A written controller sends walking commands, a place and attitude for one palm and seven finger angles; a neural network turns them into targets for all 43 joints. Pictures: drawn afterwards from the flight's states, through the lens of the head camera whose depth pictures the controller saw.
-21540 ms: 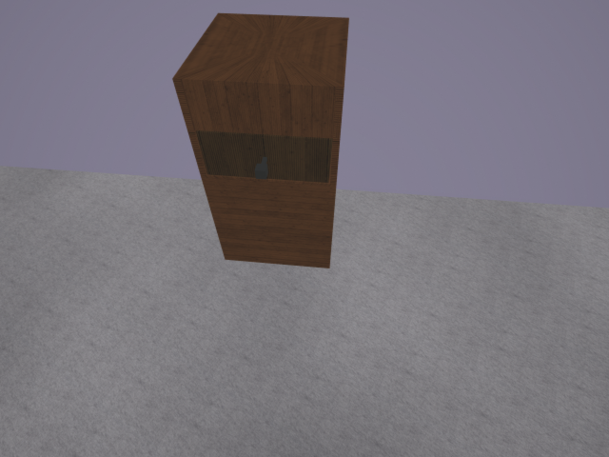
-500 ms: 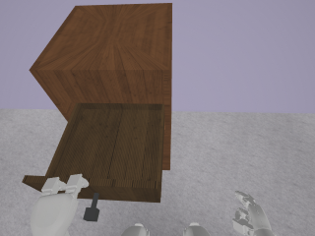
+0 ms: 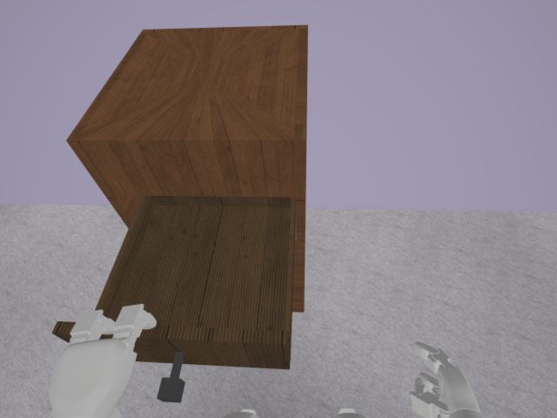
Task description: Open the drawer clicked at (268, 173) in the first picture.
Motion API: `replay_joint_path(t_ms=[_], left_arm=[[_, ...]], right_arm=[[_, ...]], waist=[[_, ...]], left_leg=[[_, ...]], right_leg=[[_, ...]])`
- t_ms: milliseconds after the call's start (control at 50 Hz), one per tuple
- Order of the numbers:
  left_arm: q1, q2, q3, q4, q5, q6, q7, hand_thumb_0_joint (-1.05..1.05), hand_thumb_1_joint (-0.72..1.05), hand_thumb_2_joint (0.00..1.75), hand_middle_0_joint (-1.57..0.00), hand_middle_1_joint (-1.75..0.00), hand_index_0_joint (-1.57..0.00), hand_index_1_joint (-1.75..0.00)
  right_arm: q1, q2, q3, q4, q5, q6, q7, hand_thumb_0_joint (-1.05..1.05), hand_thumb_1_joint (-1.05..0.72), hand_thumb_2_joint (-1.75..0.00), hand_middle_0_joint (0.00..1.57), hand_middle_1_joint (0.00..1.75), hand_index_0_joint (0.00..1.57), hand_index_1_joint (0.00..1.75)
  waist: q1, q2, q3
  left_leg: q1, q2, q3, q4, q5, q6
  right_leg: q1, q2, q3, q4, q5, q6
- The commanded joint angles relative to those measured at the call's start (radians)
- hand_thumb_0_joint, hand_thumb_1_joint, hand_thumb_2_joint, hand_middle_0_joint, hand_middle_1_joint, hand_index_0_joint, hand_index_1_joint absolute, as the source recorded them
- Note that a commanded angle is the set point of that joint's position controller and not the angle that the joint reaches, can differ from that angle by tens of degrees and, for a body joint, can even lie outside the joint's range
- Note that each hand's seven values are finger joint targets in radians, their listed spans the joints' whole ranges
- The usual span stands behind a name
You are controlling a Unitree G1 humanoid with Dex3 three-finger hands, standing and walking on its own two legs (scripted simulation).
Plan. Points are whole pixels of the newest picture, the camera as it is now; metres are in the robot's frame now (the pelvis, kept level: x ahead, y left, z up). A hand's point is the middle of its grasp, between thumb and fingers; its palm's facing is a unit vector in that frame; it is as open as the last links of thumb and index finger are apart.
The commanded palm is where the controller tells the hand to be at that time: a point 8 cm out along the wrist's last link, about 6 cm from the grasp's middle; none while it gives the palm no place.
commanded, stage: lift the hand off the handle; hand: left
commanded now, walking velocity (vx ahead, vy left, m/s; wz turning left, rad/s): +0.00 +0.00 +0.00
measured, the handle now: (174, 377) +0.21 +0.21 -0.15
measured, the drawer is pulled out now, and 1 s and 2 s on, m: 0.30 0.30 0.30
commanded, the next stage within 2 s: draw the hand back to the body in 0.06 s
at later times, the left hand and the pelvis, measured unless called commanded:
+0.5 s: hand (84, 367) +0.18 +0.26 +0.05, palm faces +0.02 -0.08 -1.00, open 13.8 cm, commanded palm +0.15 +0.24 +0.10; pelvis +0.01 +0.00 +0.02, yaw +0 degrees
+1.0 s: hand (89, 325) +0.20 +0.21 +0.14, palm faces +0.33 -0.85 -0.41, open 13.2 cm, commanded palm +0.15 +0.26 +0.18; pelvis +0.03 +0.00 +0.05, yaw +3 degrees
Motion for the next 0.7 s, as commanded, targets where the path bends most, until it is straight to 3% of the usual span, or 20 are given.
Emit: replay_joint_path(t_ms=[0,20,60,80,100,200,240,260,320,360,380,400,480,520,560,580,600,620,660,680], left_arm=[[0.027,0.122,0.072,-0.148,-0.004,0.004,0.028,0.00,-0.50,0.30,-0.30,-1.20,-0.30,-1.20],[0.026,0.109,0.062,-0.141,-0.005,0.000,0.024,0.00,-0.50,0.30,-0.30,-1.20,-0.30,-1.20],[-0.009,0.122,0.063,-0.146,0.002,0.000,0.020,0.00,-0.50,0.30,-0.30,-1.20,-0.30,-1.20],[0.003,0.118,0.065,-0.154,0.001,-0.009,0.020,0.00,-0.50,0.30,-0.30,-1.20,-0.30,-1.20],[0.001,0.134,0.075,-0.168,0.012,-0.015,0.022,0.00,-0.50,0.30,-0.30,-1.20,-0.30,-1.20],[0.014,0.176,0.105,-0.306,0.018,-0.040,0.046,0.00,-0.50,0.30,-0.30,-1.20,-0.30,-1.20],[0.043,0.206,0.149,-0.314,0.004,-0.030,0.052,0.00,-0.50,0.30,-0.30,-1.20,-0.30,-1.20],[0.036,0.195,0.141,-0.306,0.006,-0.021,0.054,0.00,-0.50,0.30,-0.30,-1.20,-0.30,-1.20],[0.091,0.175,0.152,-0.253,-0.020,0.011,0.041,0.00,-0.50,0.30,-0.30,-1.20,-0.30,-1.20],[0.081,0.188,0.163,-0.237,-0.042,0.042,0.017,0.00,-0.50,0.30,-0.30,-1.20,-0.30,-1.20],[0.112,0.149,0.130,-0.251,-0.062,0.050,-0.001,0.00,-0.50,0.30,-0.30,-1.20,-0.30,-1.20],[0.098,0.169,0.134,-0.269,-0.070,0.059,-0.021,0.00,-0.50,0.30,-0.30,-1.20,-0.30,-1.20],[0.071,0.172,0.087,-0.356,-0.107,0.051,-0.106,0.00,-0.50,0.30,-0.30,-1.20,-0.30,-1.20],[0.045,0.214,0.117,-0.377,-0.099,0.025,-0.131,0.00,-0.50,0.30,-0.30,-1.20,-0.30,-1.20],[0.028,0.273,0.171,-0.400,-0.078,-0.003,-0.136,0.00,-0.50,0.30,-0.30,-1.20,-0.30,-1.20],[0.049,0.257,0.166,-0.410,-0.076,-0.018,-0.136,0.00,-0.50,0.30,-0.30,-1.20,-0.30,-1.20],[0.044,0.289,0.203,-0.419,-0.067,-0.028,-0.131,0.00,-0.50,0.30,-0.30,-1.20,-0.30,-1.20],[0.068,0.285,0.216,-0.421,-0.070,-0.035,-0.126,0.00,-0.50,0.30,-0.30,-1.20,-0.30,-1.20],[0.060,0.320,0.270,-0.436,-0.071,-0.032,-0.117,0.00,-0.50,0.30,-0.30,-1.20,-0.30,-1.20],[0.094,0.284,0.254,-0.442,-0.088,-0.031,-0.115,0.00,-0.50,0.30,-0.30,-1.20,-0.30,-1.20]], right_arm=[[-0.079,-0.109,-0.034,-0.165,0.003,-0.052,-0.002,0.00,-0.90,-0.90,0.20,0.30,0.20,0.30],[-0.087,-0.108,-0.037,-0.164,0.006,-0.053,-0.004,0.00,-0.90,-0.90,0.20,0.30,0.20,0.30],[-0.079,-0.112,-0.033,-0.163,0.001,-0.055,0.000,0.00,-0.90,-0.90,0.20,0.30,0.20,0.30],[-0.080,-0.108,-0.039,-0.163,0.004,-0.056,-0.006,0.00,-0.90,-0.90,0.20,0.30,0.20,0.30],[-0.073,-0.109,-0.033,-0.166,-0.002,-0.059,-0.001,0.00,-0.90,-0.90,0.20,0.30,0.20,0.30],[-0.075,-0.105,-0.037,-0.177,-0.012,-0.061,0.007,0.00,-0.90,-0.90,0.20,0.30,0.20,0.30],[-0.079,-0.107,-0.035,-0.175,-0.006,-0.054,0.003,0.00,-0.90,-0.90,0.20,0.30,0.20,0.30],[-0.075,-0.105,-0.034,-0.171,-0.007,-0.055,0.008,0.00,-0.90,-0.90,0.20,0.30,0.20,0.30],[-0.093,-0.103,-0.036,-0.170,0.012,-0.046,0.004,0.00,-0.90,-0.90,0.20,0.30,0.20,0.30],[-0.100,-0.108,-0.030,-0.168,0.019,-0.042,0.004,0.00,-0.90,-0.90,0.20,0.30,0.20,0.30],[-0.105,-0.102,-0.037,-0.174,0.028,-0.047,-0.002,0.00,-0.90,-0.90,0.20,0.30,0.20,0.30],[-0.108,-0.107,-0.031,-0.176,0.028,-0.048,-0.001,0.00,-0.90,-0.90,0.20,0.30,0.20,0.30],[-0.115,-0.106,-0.027,-0.178,0.033,-0.067,-0.018,0.00,-0.90,-0.90,0.20,0.30,0.20,0.30],[-0.107,-0.104,-0.021,-0.173,0.025,-0.074,-0.021,0.00,-0.90,-0.90,0.20,0.30,0.20,0.30],[-0.099,-0.102,-0.011,-0.172,0.014,-0.074,-0.018,0.00,-0.90,-0.90,0.20,0.30,0.20,0.30],[-0.099,-0.097,-0.017,-0.171,0.018,-0.074,-0.019,0.00,-0.90,-0.90,0.20,0.30,0.20,0.30],[-0.091,-0.099,-0.013,-0.175,0.012,-0.073,-0.011,0.00,-0.90,-0.90,0.20,0.30,0.20,0.30],[-0.093,-0.096,-0.019,-0.173,0.016,-0.069,-0.012,0.00,-0.90,-0.90,0.20,0.30,0.20,0.30],[-0.090,-0.098,-0.019,-0.183,0.014,-0.059,-0.005,0.00,-0.90,-0.90,0.20,0.30,0.20,0.30],[-0.094,-0.094,-0.030,-0.184,0.023,-0.058,-0.008,0.00,-0.90,-0.90,0.20,0.30,0.20,0.30]], waist=[[-0.005,-0.094,-0.130],[-0.001,-0.081,-0.093],[-0.009,-0.089,-0.123],[0.000,-0.069,-0.101],[0.004,-0.063,-0.147],[0.021,0.014,-0.218],[0.024,0.014,-0.192],[0.011,-0.006,-0.184],[0.018,-0.029,-0.112],[0.015,-0.071,-0.119],[0.023,-0.072,-0.102],[0.018,-0.094,-0.125],[0.013,-0.067,-0.073],[0.014,-0.085,-0.050],[0.025,-0.043,-0.041],[0.030,-0.016,-0.008],[0.035,-0.018,-0.042],[0.040,0.013,-0.016],[0.043,0.010,-0.043],[0.044,0.026,-0.029]], left_leg=[[0.136,-0.005,0.004,-0.161,0.246,0.025],[0.129,-0.004,0.002,-0.170,0.232,0.024],[0.141,-0.006,0.004,-0.166,0.231,0.026],[0.141,-0.004,0.002,-0.173,0.233,0.026],[0.157,-0.006,0.003,-0.167,0.256,0.024],[0.237,-0.008,0.004,-0.157,0.342,0.015],[0.227,-0.007,-0.002,-0.166,0.350,0.013],[0.234,-0.007,0.000,-0.159,0.355,0.012],[0.198,-0.001,-0.003,-0.195,0.320,0.014],[0.198,0.000,-0.002,-0.218,0.314,0.015],[0.203,0.005,-0.001,-0.231,0.311,0.019],[0.214,0.005,0.001,-0.239,0.318,0.022],[0.257,0.006,-0.002,-0.284,0.282,0.036],[0.273,0.005,-0.001,-0.291,0.272,0.041],[0.294,0.001,-0.003,-0.297,0.275,0.036],[0.301,0.005,-0.006,-0.305,0.283,0.034],[0.312,0.003,-0.005,-0.297,0.301,0.029],[0.310,0.005,-0.004,-0.303,0.303,0.026],[0.323,0.002,-0.007,-0.301,0.312,0.018],[0.323,0.007,-0.004,-0.306,0.310,0.022]], right_leg=[[0.107,-0.003,-0.032,-0.186,0.215,-0.039],[0.110,-0.004,-0.030,-0.191,0.211,-0.043],[0.098,-0.006,-0.022,-0.194,0.194,-0.039],[0.114,-0.005,-0.028,-0.192,0.212,-0.044],[0.107,-0.003,-0.022,-0.183,0.217,-0.045],[0.102,-0.001,0.001,-0.171,0.244,-0.058],[0.133,0.000,-0.011,-0.177,0.266,-0.058],[0.111,0.000,-0.003,-0.180,0.265,-0.054],[0.169,0.000,-0.021,-0.200,0.283,-0.048],[0.201,-0.005,-0.012,-0.219,0.293,-0.040],[0.232,-0.008,-0.014,-0.233,0.305,-0.040],[0.246,-0.013,-0.012,-0.244,0.313,-0.034],[0.280,-0.022,0.003,-0.303,0.262,-0.032],[0.268,-0.026,0.009,-0.325,0.246,-0.029],[0.247,-0.026,0.018,-0.329,0.213,-0.035],[0.252,-0.023,0.007,-0.327,0.225,-0.041],[0.239,-0.024,0.012,-0.322,0.218,-0.041],[0.255,-0.022,0.001,-0.320,0.235,-0.044],[0.245,-0.020,0.012,-0.319,0.218,-0.045],[0.274,-0.021,-0.005,-0.321,0.251,-0.045]])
